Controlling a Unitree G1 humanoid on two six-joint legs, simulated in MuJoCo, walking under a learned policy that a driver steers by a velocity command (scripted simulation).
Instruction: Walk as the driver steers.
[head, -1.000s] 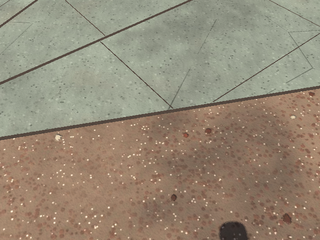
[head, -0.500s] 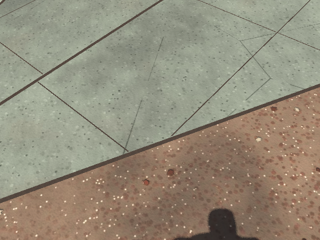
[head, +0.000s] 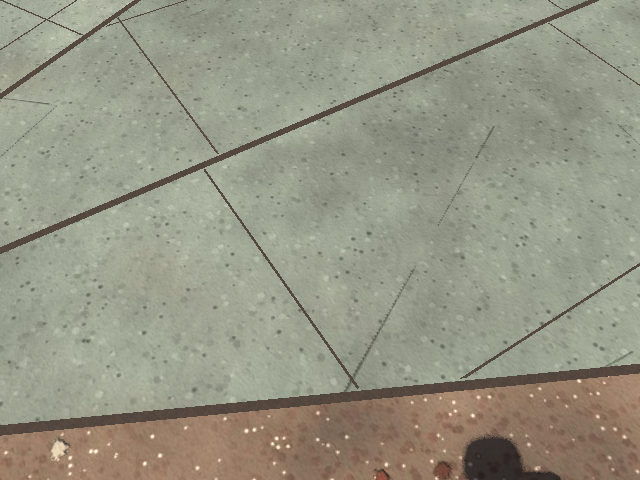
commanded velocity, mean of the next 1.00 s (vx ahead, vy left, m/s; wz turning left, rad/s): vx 0.36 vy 0.00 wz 0.36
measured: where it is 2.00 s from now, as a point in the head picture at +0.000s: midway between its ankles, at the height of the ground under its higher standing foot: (286, 359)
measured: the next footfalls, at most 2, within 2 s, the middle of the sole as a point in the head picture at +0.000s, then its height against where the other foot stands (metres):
right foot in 0.42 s outside the picture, level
left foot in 0.84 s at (247, 440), level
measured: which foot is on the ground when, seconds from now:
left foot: down 0.00-0.42, up 0.44-0.82, down 0.84-1.00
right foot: up 0.00-0.40, down 0.42-0.86, up 0.88-1.00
